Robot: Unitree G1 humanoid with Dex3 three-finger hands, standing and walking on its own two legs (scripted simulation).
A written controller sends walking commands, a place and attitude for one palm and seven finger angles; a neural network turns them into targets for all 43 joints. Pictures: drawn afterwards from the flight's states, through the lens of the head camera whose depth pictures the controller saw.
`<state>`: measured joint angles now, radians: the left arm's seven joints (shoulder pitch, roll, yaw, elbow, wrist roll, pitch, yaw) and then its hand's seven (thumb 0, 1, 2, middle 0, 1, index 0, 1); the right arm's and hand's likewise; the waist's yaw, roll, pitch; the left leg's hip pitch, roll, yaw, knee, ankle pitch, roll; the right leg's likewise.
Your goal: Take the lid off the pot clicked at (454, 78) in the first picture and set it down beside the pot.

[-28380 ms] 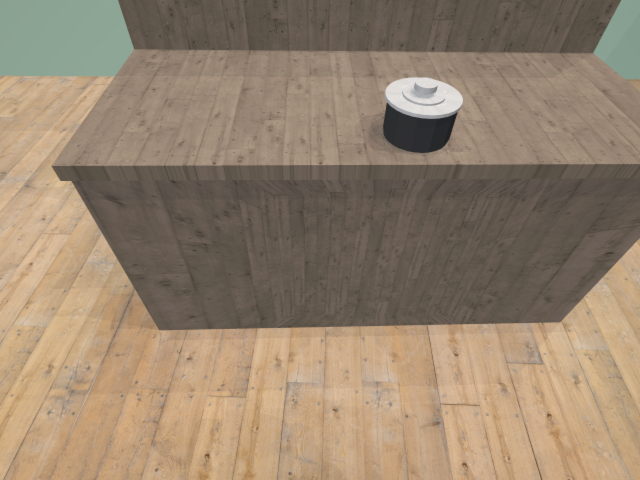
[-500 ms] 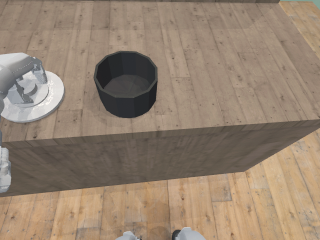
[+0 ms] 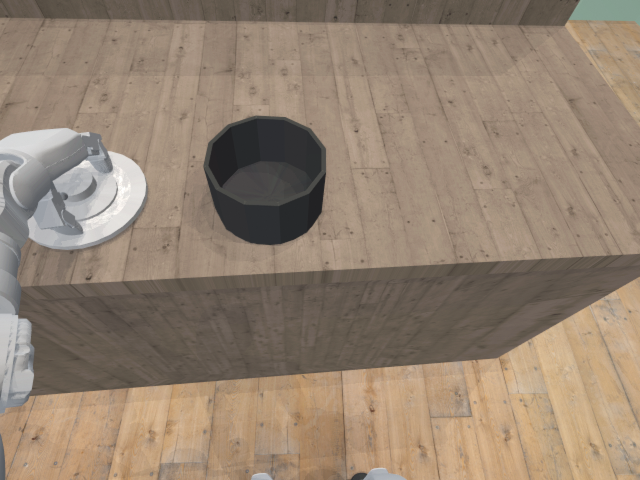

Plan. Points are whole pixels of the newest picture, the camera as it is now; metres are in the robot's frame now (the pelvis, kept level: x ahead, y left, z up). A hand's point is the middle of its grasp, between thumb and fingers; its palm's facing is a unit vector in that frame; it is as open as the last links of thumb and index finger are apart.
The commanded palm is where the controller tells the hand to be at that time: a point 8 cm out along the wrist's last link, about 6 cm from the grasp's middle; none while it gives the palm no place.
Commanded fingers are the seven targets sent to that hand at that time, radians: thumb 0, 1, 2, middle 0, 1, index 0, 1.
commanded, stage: raise the empty hand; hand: left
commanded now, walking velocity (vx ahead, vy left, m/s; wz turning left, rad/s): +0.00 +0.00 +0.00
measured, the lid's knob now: (75, 184) +0.49 +0.32 +0.04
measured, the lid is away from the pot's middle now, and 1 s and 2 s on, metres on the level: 0.26 0.26 0.26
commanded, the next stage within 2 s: draw the hand back to the body in 1.24 s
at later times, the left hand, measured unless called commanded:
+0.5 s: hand (48, 164) +0.46 +0.30 +0.11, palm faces -0.38 -0.09 -0.92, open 11.0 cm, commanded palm +0.47 +0.30 +0.17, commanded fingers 0.00 -0.04 0.71 -0.37 -0.81 -0.37 -0.81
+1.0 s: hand (13, 125) +0.47 +0.32 +0.16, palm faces -0.34 -0.10 -0.93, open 11.0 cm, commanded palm +0.47 +0.31 +0.23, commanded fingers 0.00 -0.04 0.71 -0.37 -0.81 -0.37 -0.81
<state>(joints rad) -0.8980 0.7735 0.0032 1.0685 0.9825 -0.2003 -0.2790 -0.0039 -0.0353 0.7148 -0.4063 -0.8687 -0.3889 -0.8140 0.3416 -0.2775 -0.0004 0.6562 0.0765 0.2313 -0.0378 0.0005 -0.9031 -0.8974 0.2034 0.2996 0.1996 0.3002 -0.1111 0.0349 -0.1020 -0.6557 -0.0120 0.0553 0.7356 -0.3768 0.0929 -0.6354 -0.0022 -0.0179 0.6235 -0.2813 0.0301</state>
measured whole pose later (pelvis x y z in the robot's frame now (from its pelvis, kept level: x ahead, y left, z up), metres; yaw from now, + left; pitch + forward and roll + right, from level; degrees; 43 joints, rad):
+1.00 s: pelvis +0.02 +0.00 +0.02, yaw +2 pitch +11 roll -3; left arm -1.00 0.80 -0.03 0.99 0.95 -0.13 -0.40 0.00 -0.04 0.71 -0.38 -0.82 -0.39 -0.81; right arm 0.32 -0.29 0.00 0.65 0.09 0.19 -0.04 0.00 -0.90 -0.90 0.20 0.30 0.20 0.30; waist -0.10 0.04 -0.05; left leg -0.43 -0.04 0.04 0.54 -0.31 0.09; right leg -0.40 -0.02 -0.03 0.43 -0.22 0.03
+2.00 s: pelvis +0.00 -0.02 +0.03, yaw +2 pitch +1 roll -1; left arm -0.55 0.52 0.17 0.50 0.12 -0.12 -0.08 0.00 -0.04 0.71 -0.39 -0.82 -0.39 -0.81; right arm 0.24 -0.23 0.06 0.60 0.08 0.08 -0.05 0.01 -0.90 -0.90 0.20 0.30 0.20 0.30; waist 0.00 0.01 0.03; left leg -0.19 -0.03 0.04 0.43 -0.26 0.06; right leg -0.19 -0.01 -0.02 0.38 -0.20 0.02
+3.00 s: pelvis +0.00 -0.05 +0.03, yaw +1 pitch -5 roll -1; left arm 0.14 0.34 0.33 -0.18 -0.11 -0.12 0.09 0.01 0.87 0.90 -0.21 -0.32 -0.21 -0.31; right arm 0.18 -0.24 0.02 0.66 0.04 -0.09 -0.05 0.01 -0.90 -0.90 0.20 0.30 0.20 0.30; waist 0.04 0.07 0.04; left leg -0.07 0.01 0.03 0.41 -0.26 0.02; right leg -0.07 0.03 -0.03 0.35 -0.20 -0.02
